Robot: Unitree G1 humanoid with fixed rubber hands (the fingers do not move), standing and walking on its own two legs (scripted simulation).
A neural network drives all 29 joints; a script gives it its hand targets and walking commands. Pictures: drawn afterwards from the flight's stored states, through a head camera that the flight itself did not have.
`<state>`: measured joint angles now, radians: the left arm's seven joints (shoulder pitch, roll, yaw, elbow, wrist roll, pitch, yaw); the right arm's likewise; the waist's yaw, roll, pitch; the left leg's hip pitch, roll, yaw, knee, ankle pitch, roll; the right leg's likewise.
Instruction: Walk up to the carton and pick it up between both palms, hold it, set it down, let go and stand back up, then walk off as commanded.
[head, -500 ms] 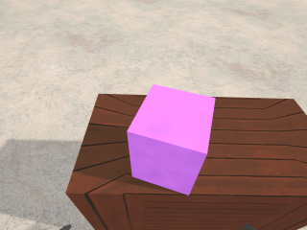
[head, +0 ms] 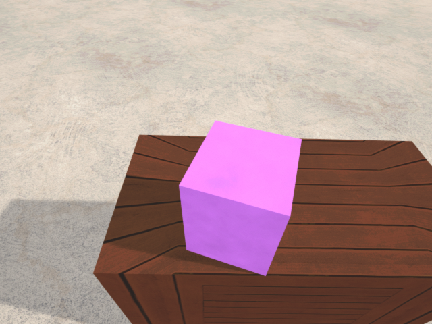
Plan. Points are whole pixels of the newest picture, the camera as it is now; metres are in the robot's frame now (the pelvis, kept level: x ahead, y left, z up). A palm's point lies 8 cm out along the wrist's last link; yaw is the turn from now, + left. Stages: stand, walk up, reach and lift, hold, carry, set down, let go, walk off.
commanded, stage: stand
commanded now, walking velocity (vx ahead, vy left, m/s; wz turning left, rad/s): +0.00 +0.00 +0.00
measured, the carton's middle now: (240, 198) +0.41 -0.06 -0.01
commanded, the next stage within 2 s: walk off in 0.08 s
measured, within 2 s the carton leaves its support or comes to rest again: neither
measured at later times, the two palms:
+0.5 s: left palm out of the picture +0.04 +0.26 -0.12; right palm out of the picture +0.05 -0.30 -0.14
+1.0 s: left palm out of the picture -0.08 +0.27 -0.15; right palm out of the picture -0.08 -0.32 -0.12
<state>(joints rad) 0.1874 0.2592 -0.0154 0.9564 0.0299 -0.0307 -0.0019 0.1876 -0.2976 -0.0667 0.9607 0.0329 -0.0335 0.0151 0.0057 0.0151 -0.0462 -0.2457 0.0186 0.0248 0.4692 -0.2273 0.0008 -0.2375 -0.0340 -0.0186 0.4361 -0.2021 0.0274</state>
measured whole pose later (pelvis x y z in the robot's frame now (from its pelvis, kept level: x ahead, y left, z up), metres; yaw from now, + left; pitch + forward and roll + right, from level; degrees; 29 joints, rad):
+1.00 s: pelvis -0.16 -0.01 -0.03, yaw +2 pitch -6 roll -1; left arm 0.18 0.33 0.02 0.84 0.03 0.07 0.02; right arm 0.21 -0.35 -0.07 0.87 0.03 0.06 0.00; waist 0.00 -0.02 0.15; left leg -0.31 -0.03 -0.04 0.73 -0.31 0.03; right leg -0.44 0.05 0.06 1.08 -0.39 -0.02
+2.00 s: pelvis -0.39 -0.02 -0.03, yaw +2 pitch -5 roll -2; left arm 0.19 0.35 0.03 0.81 0.02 0.05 0.03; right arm 0.21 -0.39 -0.07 0.78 0.03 0.05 0.00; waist -0.02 -0.02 0.20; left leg -0.40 -0.08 -0.13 0.77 -0.27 0.03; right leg -0.45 0.11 0.12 1.22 -0.42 -0.02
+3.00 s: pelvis -0.59 -0.04 -0.03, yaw +2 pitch -7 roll +0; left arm 0.21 0.36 0.03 0.84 0.01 -0.02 0.03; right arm 0.18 -0.39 -0.07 0.81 0.03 0.05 0.01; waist 0.00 0.03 0.20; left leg -0.39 -0.09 -0.13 0.96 -0.47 0.01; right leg -0.28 0.08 0.14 0.79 -0.38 -0.01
